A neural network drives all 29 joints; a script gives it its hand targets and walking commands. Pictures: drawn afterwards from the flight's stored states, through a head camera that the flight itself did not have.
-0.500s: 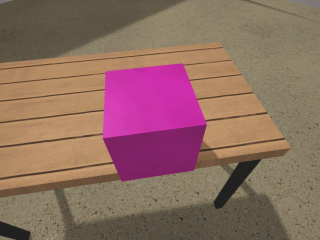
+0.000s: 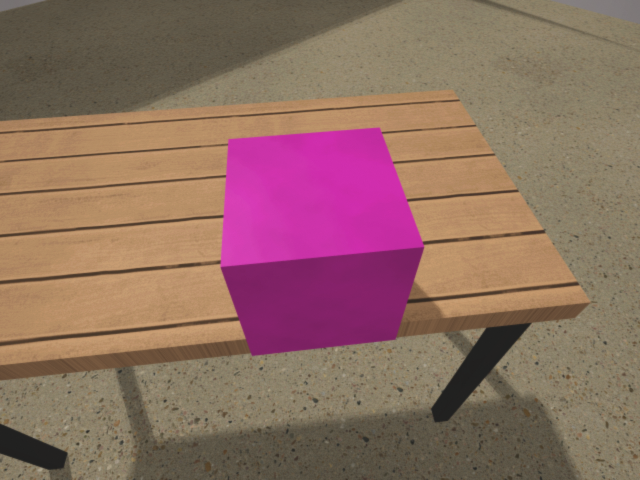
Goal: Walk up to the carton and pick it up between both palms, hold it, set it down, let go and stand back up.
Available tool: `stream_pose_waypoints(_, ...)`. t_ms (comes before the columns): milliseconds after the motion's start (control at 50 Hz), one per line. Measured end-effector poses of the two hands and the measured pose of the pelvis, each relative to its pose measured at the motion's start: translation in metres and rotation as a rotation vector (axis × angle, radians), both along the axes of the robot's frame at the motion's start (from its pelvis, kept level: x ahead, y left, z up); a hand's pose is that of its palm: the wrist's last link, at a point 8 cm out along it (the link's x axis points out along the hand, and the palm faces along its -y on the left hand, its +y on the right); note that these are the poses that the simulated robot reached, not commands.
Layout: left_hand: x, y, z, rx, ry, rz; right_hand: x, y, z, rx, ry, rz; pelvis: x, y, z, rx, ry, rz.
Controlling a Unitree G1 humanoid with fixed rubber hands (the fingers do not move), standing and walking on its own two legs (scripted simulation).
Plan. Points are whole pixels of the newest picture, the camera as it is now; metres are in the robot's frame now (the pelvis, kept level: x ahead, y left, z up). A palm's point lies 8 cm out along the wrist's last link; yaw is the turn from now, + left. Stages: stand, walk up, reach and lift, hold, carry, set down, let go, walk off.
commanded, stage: walk up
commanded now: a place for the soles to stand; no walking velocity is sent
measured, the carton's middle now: (315, 243) +0.40 +0.03 +0.06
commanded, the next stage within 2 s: reach and lift in 0.80 s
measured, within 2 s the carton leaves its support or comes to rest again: neither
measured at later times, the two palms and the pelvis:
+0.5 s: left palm out of the picture +0.03 +0.26 -0.14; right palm out of the picture +0.02 -0.23 -0.14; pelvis +0.02 +0.01 +0.00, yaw +2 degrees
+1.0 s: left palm (134, 479) +0.15 +0.27 -0.13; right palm (516, 456) +0.17 -0.25 -0.12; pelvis -0.02 -0.01 -0.03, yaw +2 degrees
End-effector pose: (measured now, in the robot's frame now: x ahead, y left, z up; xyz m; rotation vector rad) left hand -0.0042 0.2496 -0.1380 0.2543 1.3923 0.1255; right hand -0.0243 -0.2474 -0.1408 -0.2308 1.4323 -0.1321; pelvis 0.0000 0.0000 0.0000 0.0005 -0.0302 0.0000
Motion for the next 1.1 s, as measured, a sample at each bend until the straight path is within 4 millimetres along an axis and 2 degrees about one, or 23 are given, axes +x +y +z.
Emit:
stream_pose_waypoints(80, 0.002, 0.000, -0.001, -0.002, 0.007, 0.001, 0.003, 0.004, 0.000, 0.002, 0.008, 0.005, 0.005, 0.002, 0.000, 0.000, 0.006, 0.005)
stream_pose_waypoints(320, 0.027, 0.004, -0.003, -0.002, -0.026, 0.000, 0.034, 0.012, -0.002, 0.006, -0.034, 0.024, 0.019, 0.007, -0.001, 0.001, 0.012, 0.018)
stream_pose_waypoints(440, 0.033, 0.005, -0.003, -0.001, -0.036, 0.006, 0.043, 0.014, -0.002, 0.005, -0.044, 0.032, 0.022, 0.008, -0.001, 0.001, 0.011, 0.024)
stream_pose_waypoints(580, 0.028, 0.006, -0.003, 0.002, -0.024, 0.018, 0.044, 0.013, -0.001, 0.002, -0.041, 0.036, 0.021, 0.008, -0.001, 0.000, 0.008, 0.034)
stream_pose_waypoints(840, 0.006, 0.003, -0.003, 0.000, 0.000, 0.051, 0.035, 0.011, -0.002, 0.002, -0.026, 0.052, 0.014, 0.006, 0.000, -0.002, -0.004, 0.056)
stream_pose_waypoints(860, 0.007, 0.004, -0.005, -0.008, 0.025, 0.069, 0.040, 0.009, -0.003, 0.002, -0.035, 0.038, 0.011, 0.005, -0.002, -0.002, 0.017, 0.056)
stream_pose_waypoints(880, 0.015, 0.008, -0.008, -0.007, 0.052, 0.083, 0.053, 0.006, -0.006, 0.000, -0.059, 0.022, 0.006, 0.004, -0.007, -0.001, 0.031, 0.057)
stream_pose_waypoints(920, 0.049, 0.018, -0.014, 0.011, 0.058, 0.081, 0.097, -0.001, -0.007, -0.002, -0.152, 0.015, -0.008, 0.000, -0.016, 0.003, 0.037, 0.054)
stream_pose_waypoints(980, 0.126, 0.025, -0.003, 0.030, -0.076, 0.064, 0.176, -0.004, 0.009, 0.011, -0.330, 0.058, -0.020, -0.005, -0.029, 0.008, 0.056, 0.039)
stream_pose_waypoints(1020, 0.169, 0.020, 0.014, 0.033, -0.171, 0.047, 0.212, 0.001, 0.022, 0.038, -0.402, 0.078, -0.024, -0.007, -0.033, 0.006, 0.065, 0.035)
stream_pose_waypoints(1060, 0.190, 0.009, 0.028, 0.012, -0.205, 0.032, 0.227, 0.006, 0.030, 0.068, -0.422, 0.074, -0.024, -0.009, -0.033, -0.001, 0.052, 0.035)
stream_pose_waypoints(1100, 0.187, -0.006, 0.037, -0.025, -0.189, 0.015, 0.224, 0.010, 0.036, 0.092, -0.421, 0.049, -0.022, -0.011, -0.027, -0.008, 0.018, 0.033)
